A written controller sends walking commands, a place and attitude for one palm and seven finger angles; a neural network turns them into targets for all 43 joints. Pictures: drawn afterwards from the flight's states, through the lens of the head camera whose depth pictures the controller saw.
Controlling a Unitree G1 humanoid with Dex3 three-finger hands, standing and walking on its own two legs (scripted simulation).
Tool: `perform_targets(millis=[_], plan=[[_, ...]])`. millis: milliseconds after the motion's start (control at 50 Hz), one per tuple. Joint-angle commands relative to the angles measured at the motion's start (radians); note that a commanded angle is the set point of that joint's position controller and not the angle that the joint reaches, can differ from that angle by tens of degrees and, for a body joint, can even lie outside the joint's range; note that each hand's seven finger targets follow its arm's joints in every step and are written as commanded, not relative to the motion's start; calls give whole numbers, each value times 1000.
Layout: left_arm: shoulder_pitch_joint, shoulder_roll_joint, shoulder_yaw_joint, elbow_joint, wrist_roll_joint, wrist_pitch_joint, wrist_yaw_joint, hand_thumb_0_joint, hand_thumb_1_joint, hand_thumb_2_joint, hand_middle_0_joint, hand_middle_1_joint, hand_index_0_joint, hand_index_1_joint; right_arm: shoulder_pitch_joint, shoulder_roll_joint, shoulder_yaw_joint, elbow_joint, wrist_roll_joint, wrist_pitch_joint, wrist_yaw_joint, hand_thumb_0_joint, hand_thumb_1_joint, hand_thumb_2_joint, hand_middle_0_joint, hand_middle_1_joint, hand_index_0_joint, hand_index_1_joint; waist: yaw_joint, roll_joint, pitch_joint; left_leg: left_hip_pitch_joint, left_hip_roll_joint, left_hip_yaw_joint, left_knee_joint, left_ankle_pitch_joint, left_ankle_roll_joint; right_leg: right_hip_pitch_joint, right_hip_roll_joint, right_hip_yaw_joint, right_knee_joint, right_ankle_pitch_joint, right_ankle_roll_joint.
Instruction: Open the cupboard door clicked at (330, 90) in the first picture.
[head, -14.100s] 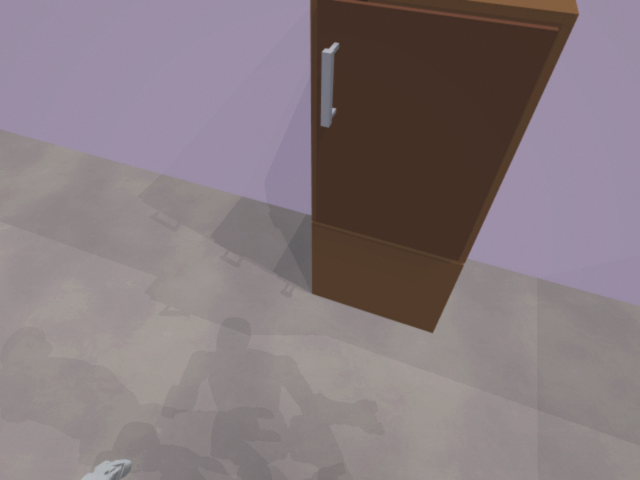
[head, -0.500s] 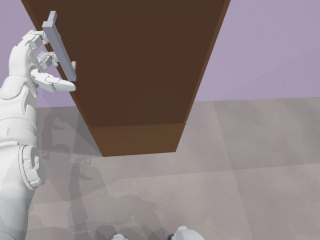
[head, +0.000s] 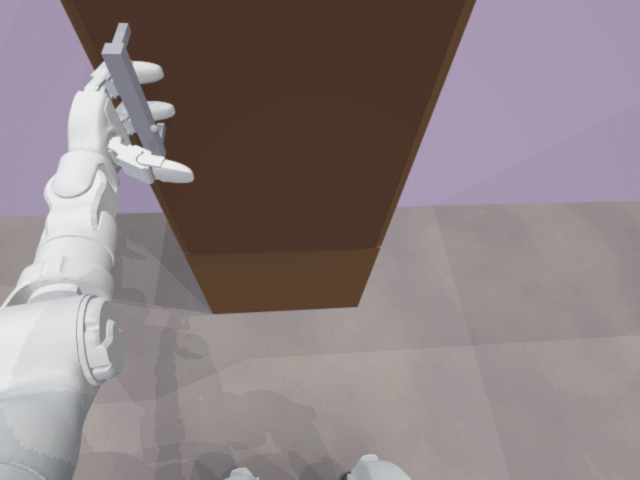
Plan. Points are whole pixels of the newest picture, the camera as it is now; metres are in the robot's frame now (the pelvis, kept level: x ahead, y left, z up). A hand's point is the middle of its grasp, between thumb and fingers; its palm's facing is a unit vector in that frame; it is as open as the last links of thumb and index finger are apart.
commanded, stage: slide the fingers in behind the handle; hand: left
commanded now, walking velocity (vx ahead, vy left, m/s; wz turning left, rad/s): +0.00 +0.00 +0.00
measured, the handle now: (141, 99) +0.56 +0.18 +0.13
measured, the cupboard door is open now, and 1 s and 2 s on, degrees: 0 0 21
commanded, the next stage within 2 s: close the thumb around the handle in 0.44 s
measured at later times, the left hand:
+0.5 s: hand (159, 129) +0.51 +0.15 +0.13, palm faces -0.01 -1.00 -0.01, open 14.1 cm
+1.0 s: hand (157, 130) +0.50 +0.16 +0.13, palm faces -0.02 -1.00 -0.01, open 8.4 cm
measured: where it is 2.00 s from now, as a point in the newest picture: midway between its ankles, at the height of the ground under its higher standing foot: outside the picture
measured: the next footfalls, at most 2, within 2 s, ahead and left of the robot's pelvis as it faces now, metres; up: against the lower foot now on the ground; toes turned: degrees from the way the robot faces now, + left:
none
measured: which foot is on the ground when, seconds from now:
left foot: down 0.00-1.00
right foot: down 0.00-1.00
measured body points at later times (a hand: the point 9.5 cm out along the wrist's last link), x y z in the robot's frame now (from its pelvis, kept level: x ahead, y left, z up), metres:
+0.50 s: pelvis +0.00 -0.01 +0.00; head +0.09 +0.00 +0.44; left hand +0.50 +0.21 +0.13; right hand -0.02 -0.28 -0.11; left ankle -0.01 +0.10 -0.70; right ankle +0.00 -0.13 -0.70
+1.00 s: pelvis +0.00 -0.01 +0.00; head +0.09 +0.00 +0.44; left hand +0.50 +0.21 +0.13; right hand +0.00 -0.27 -0.12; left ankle -0.01 +0.10 -0.70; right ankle +0.00 -0.13 -0.70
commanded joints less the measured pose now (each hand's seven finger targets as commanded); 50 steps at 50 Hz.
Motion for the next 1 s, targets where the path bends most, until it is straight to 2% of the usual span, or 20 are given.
perform_targets(millis=[0, 40, 80, 140, 200, 280, 300, 340, 380, 400, 420, 440, 500, 520, 600, 680, 800, 820, 860, 980], plan=[[-521, 188, 11, -193, -8, -53, 20, 0, -500, 300, -300, -1200, -300, -1200, 149, -175, -67, -48, 3, -18, -16, 0, -900, -900, 200, 300, 200, 300, -23, 98, -391, 353, -25, -86, -75, 448, 0, 79, 52, 3, -51, 337, -27], [-517, 169, 5, -164, -8, -46, 35, 0, -500, 300, -300, -1200, -300, -1200, 150, -172, -64, -47, 1, -21, -15, 0, -900, -900, 200, 300, 200, 300, -25, 77, -371, 329, -28, -82, -81, 414, 2, 85, 53, 3, -52, 326, -27], [-510, 256, 67, -165, 3, -58, 52, 0, -500, 300, -300, -1200, -300, -1200, 158, -181, -62, -52, -3, -21, -17, 0, -900, -900, 200, 300, 200, 300, -12, 43, -394, 292, -35, -76, -79, 402, 9, 135, 51, 13, -48, 343, -28], [-530, 172, -11, -175, 18, -71, 41, 0, -500, 300, -300, -1200, -300, -1200, 153, -170, -63, -53, 0, -28, -13, 0, -900, -900, 200, 300, 200, 300, -33, 47, -395, 305, -36, -72, -77, 386, 10, 113, 50, 15, -52, 340, -23], [-551, 217, 27, -193, 6, -85, 34, 0, -500, 300, -300, -1200, -300, -1200, 155, -175, -65, -50, 0, -29, -17, 0, -900, -900, 200, 300, 200, 300, -27, 65, -441, 319, -38, -68, -75, 395, 10, 144, 49, 24, -52, 361, -23], [-521, 242, 49, -172, -5, -81, 17, 0, -500, 300, -300, -1200, -300, -1200, 156, -178, -62, -53, 3, -32, -23, 0, -900, -900, 200, 300, 200, 300, -18, 31, -431, 283, -43, -62, -79, 378, 15, 183, 49, 26, -55, 374, -25], [-537, 235, 34, -198, 0, -86, 14, 0, -500, 300, -300, -1200, -300, -1200, 150, -174, -62, -53, 4, -32, -22, 0, -900, -900, 200, 300, 200, 300, -16, 80, -438, 299, -42, -60, -79, 388, 12, 171, 47, 27, -54, 378, -24], [-500, 227, 35, -203, -1, -89, 14, 0, -500, 300, -300, -1200, -300, -1200, 144, -172, -63, -57, 4, -33, -21, 0, -900, -900, 200, 300, 200, 300, -6, 92, -440, 313, -41, -57, -75, 395, 11, 161, 48, 27, -56, 377, -26], [-494, 233, 43, -209, -8, -91, 15, 0, -500, 300, -300, -1200, -300, -1200, 147, -173, -63, -58, 3, -31, -22, 0, -900, -900, 200, 300, 200, 300, -8, 68, -430, 300, -44, -55, -76, 405, 15, 187, 51, 27, -57, 398, -26], [-491, 275, 75, -227, -8, -94, 17, 0, -500, 300, -300, -1200, -300, -1200, 150, -176, -66, -59, 4, -29, -22, 0, -900, -900, 200, 300, 200, 300, 0, 53, -453, 297, -42, -55, -79, 412, 14, 210, 50, 29, -55, 414, -23], [-469, 235, 44, -227, -11, -93, 11, 0, -500, 300, -300, -1200, -300, -1200, 141, -172, -67, -64, 7, -28, -22, 0, -900, -900, 200, 300, 200, 300, 1, 61, -453, 303, -44, -51, -82, 414, 13, 213, 50, 29, -57, 418, -24], [-470, 206, 26, -229, -16, -88, 8, 0, -500, 300, -300, -1200, -300, -1200, 137, -169, -66, -63, 8, -29, -22, 0, -900, -900, 200, 300, 200, 300, -4, 79, -438, 309, -43, -47, -83, 415, 13, 199, 49, 27, -60, 419, -24], [-478, 245, 49, -192, -15, -75, 10, 0, -500, 300, -300, -1200, -300, -1200, 145, -179, -66, -55, 9, -24, -25, 0, -900, -900, 200, 300, 200, 300, -14, 26, -383, 272, -42, -52, -90, 379, 17, 191, 50, 26, -68, 393, -22], [-475, 228, 31, -182, -13, -67, 7, 0, -500, 300, -300, -1200, -300, -1200, 137, -176, -65, -56, 10, -23, -26, 0, -900, -900, 200, 300, 200, 300, -17, 45, -369, 263, -45, -46, -93, 358, 17, 189, 48, 30, -73, 383, -21], [-474, 248, 48, -219, -10, -79, 9, 0, -276, 396, -316, -1224, -316, -1224, 135, -174, -66, -61, 9, -24, -27, 0, -900, -900, 200, 300, 200, 300, -3, 83, -420, 302, -45, -49, -88, 396, 15, 193, 45, 31, -63, 401, -24], [-479, 192, 11, -203, -22, -81, 4, 0, -52, 492, -332, -1248, -332, -1248, 136, -173, -65, -58, 8, -26, -25, 0, -900, -900, 200, 300, 200, 300, -17, 51, -394, 312, -42, -59, -86, 408, 14, 170, 50, 21, -63, 392, -26], [-500, 210, 21, -210, -9, -85, 17, 0, 284, 636, -356, -1284, -356, -1284, 133, -174, -66, -53, 7, -28, -24, 0, -900, -900, 200, 300, 200, 300, -13, 66, -420, 320, -41, -66, -86, 403, 10, 162, 47, 22, -56, 377, -25], [-499, 162, -15, -201, -11, -82, 15, 0, 340, 660, -360, -1290, -360, -1290, 126, -170, -64, -54, 7, -30, -22, 0, -900, -900, 200, 300, 200, 300, -21, 78, -404, 326, -41, -65, -85, 401, 9, 142, 47, 20, -58, 370, -25], [-492, 197, 16, -193, -12, -82, 17, 0, 452, 708, -368, -1302, -368, -1302, 134, -176, -67, -49, 5, -29, -23, 0, -900, -900, 200, 300, 200, 300, -16, 44, -406, 317, -38, -68, -85, 401, 9, 150, 48, 18, -58, 367, -25], [-515, 197, 12, -173, -11, -79, 18, 0, 788, 852, -392, -1338, -392, -1338, 137, -178, -64, -43, 5, -29, -26, 0, -900, -900, 200, 300, 200, 300, -27, 45, -383, 308, -38, -72, -82, 390, 11, 133, 48, 18, -57, 354, -26]])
